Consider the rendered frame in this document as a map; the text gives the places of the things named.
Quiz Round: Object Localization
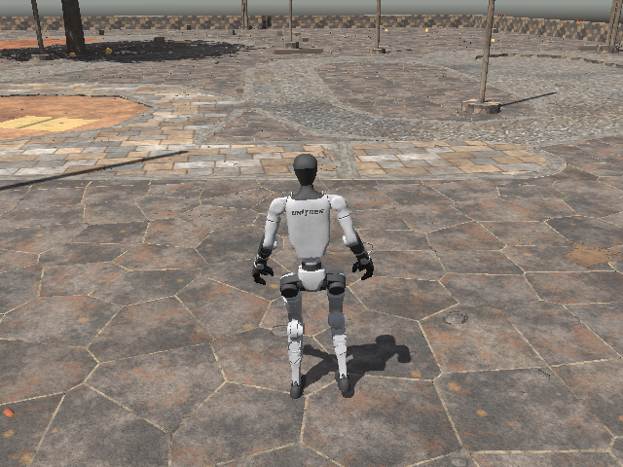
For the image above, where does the robot right shin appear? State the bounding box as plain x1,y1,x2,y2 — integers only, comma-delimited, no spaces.
331,312,348,379

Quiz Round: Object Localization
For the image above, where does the left robot hand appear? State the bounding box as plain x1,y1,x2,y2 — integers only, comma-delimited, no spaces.
252,265,274,285

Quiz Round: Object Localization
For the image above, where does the left robot upper arm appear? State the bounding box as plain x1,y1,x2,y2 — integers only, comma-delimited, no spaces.
262,197,287,250

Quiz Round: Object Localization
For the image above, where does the right robot foot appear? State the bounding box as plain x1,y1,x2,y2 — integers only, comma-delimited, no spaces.
335,370,350,392

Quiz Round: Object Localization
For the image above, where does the right robot hand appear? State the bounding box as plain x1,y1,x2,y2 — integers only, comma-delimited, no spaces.
352,258,374,280

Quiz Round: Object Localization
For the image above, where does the right robot forearm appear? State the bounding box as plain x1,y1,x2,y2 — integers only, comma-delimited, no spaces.
350,232,370,265

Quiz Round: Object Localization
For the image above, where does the right robot upper arm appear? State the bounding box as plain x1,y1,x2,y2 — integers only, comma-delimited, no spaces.
327,195,359,247

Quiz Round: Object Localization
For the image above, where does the left robot forearm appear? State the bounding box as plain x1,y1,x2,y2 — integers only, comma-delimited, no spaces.
254,235,273,269

